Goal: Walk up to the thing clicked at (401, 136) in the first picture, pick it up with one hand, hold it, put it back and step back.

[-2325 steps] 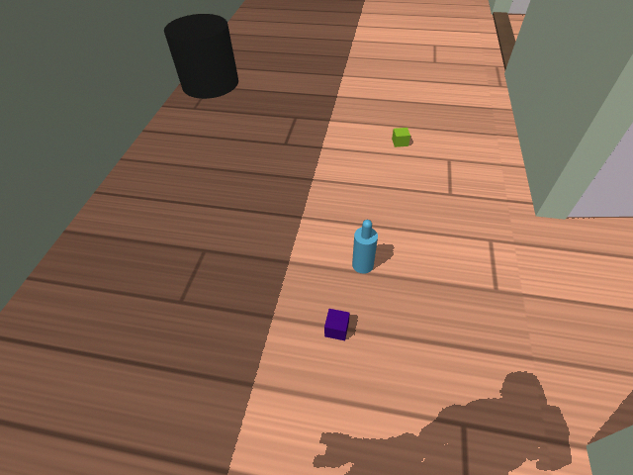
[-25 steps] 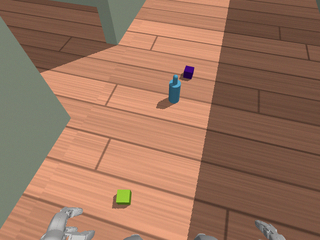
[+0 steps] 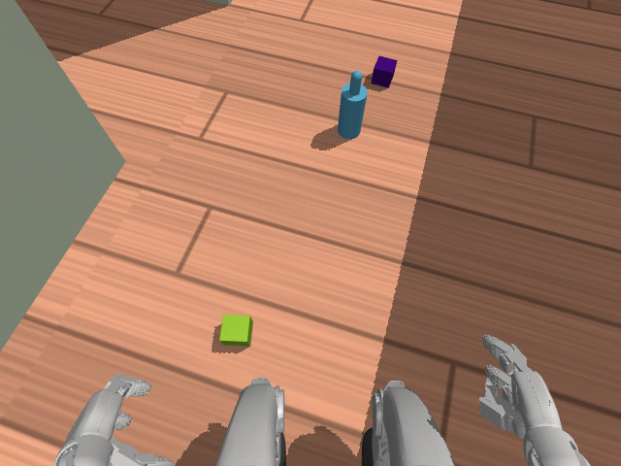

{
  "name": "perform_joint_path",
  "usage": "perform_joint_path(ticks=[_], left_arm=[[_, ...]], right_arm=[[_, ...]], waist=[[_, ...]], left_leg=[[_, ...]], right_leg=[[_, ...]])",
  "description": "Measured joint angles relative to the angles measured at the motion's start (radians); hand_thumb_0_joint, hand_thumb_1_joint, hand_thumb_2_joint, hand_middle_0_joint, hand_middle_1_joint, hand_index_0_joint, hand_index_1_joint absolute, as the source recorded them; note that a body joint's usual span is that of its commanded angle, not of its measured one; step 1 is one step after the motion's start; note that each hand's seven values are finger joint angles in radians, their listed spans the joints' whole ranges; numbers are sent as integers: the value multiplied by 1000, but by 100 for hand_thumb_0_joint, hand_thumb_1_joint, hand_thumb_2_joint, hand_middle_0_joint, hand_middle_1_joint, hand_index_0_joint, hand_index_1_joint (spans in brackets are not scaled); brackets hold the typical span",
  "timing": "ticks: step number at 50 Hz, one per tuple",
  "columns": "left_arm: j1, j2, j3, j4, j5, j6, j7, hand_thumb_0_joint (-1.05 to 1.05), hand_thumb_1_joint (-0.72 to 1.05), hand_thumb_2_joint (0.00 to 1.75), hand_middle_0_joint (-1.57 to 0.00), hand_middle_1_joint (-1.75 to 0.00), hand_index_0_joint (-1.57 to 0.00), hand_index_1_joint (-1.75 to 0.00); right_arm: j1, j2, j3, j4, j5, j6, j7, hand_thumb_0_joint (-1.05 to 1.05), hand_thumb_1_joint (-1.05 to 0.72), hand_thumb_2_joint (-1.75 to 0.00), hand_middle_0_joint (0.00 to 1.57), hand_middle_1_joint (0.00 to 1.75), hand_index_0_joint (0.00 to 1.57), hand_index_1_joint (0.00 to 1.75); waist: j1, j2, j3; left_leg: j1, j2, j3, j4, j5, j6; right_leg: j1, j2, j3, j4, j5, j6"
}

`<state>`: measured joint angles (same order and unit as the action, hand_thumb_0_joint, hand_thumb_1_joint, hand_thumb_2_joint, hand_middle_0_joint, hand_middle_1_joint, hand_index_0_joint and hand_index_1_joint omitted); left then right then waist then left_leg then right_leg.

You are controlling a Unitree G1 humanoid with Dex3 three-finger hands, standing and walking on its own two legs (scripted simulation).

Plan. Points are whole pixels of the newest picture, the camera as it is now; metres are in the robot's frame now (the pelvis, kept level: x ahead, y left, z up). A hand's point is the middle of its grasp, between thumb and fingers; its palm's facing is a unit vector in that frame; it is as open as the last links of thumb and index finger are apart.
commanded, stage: rise first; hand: left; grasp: from above
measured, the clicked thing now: (237, 330) +0.40 +0.23 -0.61
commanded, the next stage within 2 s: approach in 1.94 s
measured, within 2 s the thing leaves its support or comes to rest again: neither
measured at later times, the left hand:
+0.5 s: hand (174, 364) +0.28 +0.30 -0.34, palm faces -0.49 -0.35 -0.80, open 12.7 cm
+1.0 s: hand (188, 346) +0.33 +0.30 -0.43, palm faces -0.47 -0.11 -0.88, open 12.9 cm
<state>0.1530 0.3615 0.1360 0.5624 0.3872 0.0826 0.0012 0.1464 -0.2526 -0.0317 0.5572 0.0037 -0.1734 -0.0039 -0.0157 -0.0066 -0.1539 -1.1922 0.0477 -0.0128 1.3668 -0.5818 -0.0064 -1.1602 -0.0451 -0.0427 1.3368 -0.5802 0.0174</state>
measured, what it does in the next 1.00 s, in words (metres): lowers itself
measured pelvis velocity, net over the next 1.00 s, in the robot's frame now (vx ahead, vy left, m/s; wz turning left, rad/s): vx -0.07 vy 0.00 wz -0.09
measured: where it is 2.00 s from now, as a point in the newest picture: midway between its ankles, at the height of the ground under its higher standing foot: outside the picture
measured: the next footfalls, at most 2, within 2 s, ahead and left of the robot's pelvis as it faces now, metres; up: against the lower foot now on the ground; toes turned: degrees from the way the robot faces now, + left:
none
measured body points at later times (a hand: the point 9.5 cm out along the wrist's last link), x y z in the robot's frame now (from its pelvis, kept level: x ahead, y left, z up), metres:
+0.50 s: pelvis -0.06 -0.01 -0.20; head +0.16 +0.01 +0.20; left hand +0.30 +0.31 -0.29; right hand +0.08 -0.28 -0.34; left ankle +0.03 +0.12 -0.60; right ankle +0.03 -0.13 -0.60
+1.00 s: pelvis -0.07 +0.00 -0.27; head +0.14 +0.05 +0.12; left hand +0.35 +0.31 -0.38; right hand +0.02 -0.28 -0.39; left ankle +0.03 +0.12 -0.60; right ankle +0.02 -0.13 -0.60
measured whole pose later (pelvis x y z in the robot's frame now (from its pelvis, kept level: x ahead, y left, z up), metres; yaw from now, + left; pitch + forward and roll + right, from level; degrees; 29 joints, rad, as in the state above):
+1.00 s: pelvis -0.07 +0.00 -0.27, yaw -5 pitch +32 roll -7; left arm -0.66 0.68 0.14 1.18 1.16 -0.32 0.30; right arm 0.10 -0.28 -0.03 0.76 -0.10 -0.05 0.11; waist -0.10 -0.02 -0.10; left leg -2.21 0.04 -0.11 2.30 -0.66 0.01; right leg -2.14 -0.04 -0.06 2.22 -0.65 0.02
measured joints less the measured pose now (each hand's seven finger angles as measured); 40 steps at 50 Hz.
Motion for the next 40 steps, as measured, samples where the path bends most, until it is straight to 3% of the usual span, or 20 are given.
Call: perform_joint_path(ticks=[6, 14, 27, 40], left_arm=[[-133, 56, -7, 75, 129, -106, 18, 0, -36, 81, -27, -90, -27, -91], [-336, 119, 11, 165, 291, -214, 78, 0, -35, 81, -28, -90, -28, -91], [-582, 224, 35, 330, 479, -331, 106, 0, -31, 80, -31, -84, -31, -85], [-723, 296, 23, 523, 672, -418, 226, 0, -30, 85, -27, -80, -27, -81]], right_arm=[[-47, -21, -7, 20, -1, -29, 15, 1, -91, -90, 20, 30, 21, 30], [-84, -42, -26, 80, -6, -9, 36, 1, -92, -91, 20, 30, 21, 29], [-44, -28, -33, 167, -35, 58, 66, 1, -93, -91, 20, 30, 21, 29], [-21, -29, -9, 194, -71, 110, 93, 1, -89, -90, 20, 30, 21, 29]], waist=[[-3, -4, -31], [-4, 5, -27], [-12, 14, 31], [-57, 1, 47]], left_leg=[[-238, -3, -7, 204, -53, -3], [-535, 2, -23, 458, -98, -7], [-823, 9, -60, 718, -92, -6], [-955, 2, -86, 860, -75, 8]], right_leg=[[-240, -6, 6, 213, -59, -2], [-537, -1, 9, 468, -106, -12], [-815, 12, -4, 709, -89, -14], [-924, 13, -16, 825, -68, -2]])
